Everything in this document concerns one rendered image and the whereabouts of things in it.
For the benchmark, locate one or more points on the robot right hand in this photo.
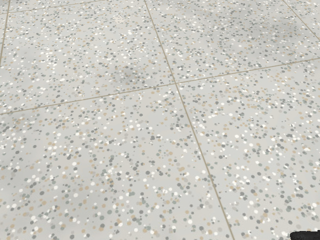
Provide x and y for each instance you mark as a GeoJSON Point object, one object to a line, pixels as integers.
{"type": "Point", "coordinates": [305, 235]}

